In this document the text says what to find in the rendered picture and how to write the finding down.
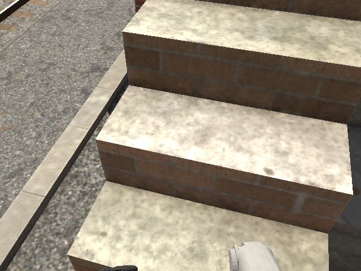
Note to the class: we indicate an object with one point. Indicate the robot right thigh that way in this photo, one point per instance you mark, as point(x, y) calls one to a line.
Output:
point(252, 256)

